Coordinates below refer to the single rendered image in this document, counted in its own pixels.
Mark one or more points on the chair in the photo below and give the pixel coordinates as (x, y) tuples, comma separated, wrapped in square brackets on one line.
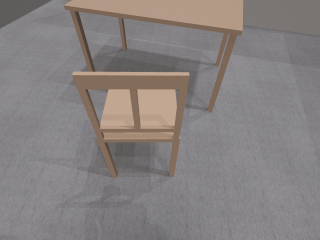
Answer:
[(140, 107)]

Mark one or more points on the table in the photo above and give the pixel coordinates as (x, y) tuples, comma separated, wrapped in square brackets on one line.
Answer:
[(223, 16)]

